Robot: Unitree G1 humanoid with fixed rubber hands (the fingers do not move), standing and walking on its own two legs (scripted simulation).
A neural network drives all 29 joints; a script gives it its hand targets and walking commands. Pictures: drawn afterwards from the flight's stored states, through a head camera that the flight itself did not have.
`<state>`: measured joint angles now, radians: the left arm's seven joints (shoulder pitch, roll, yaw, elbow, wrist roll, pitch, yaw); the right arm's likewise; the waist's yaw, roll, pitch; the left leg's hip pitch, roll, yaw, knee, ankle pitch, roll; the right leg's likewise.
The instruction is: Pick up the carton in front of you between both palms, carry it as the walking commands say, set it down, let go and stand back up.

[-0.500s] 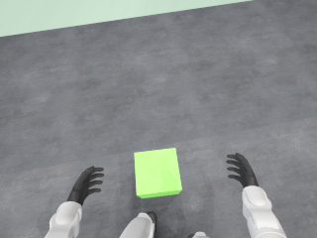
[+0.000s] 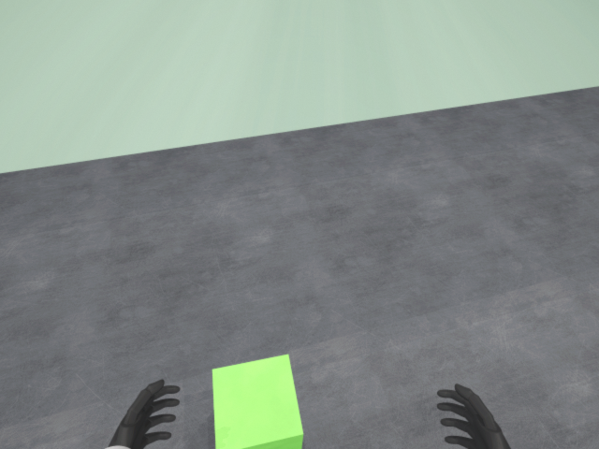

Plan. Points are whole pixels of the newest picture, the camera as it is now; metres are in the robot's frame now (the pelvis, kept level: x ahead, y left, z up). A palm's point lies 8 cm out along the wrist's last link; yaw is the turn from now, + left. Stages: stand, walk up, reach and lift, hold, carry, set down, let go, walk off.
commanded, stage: let go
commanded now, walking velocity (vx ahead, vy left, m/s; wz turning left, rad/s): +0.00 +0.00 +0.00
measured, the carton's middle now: (258, 412) +0.34 +0.12 -0.65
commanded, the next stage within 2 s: stand in 0.26 s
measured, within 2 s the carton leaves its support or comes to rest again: neither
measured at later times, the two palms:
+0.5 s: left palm out of the picture +0.13 +0.31 -0.10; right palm out of the picture +0.13 -0.26 -0.08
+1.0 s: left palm out of the picture +0.11 +0.33 -0.11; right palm out of the picture +0.11 -0.26 -0.09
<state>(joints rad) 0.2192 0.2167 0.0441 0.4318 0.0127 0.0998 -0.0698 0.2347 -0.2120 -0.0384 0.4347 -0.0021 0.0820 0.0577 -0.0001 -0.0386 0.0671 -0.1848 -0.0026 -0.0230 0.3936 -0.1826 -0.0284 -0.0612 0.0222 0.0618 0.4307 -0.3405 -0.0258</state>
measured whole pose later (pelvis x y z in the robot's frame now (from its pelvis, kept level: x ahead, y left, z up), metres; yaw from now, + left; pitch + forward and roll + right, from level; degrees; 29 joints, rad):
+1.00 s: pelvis +0.00 +0.04 +0.00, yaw -1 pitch -1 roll +0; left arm 0.21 0.37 0.02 0.83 0.03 0.01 0.03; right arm 0.12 -0.33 -0.03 0.91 -0.03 0.00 -0.02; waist -0.01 -0.05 0.02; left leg -0.22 -0.02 0.01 0.48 -0.24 0.03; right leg -0.06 -0.01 0.09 0.42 -0.34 0.03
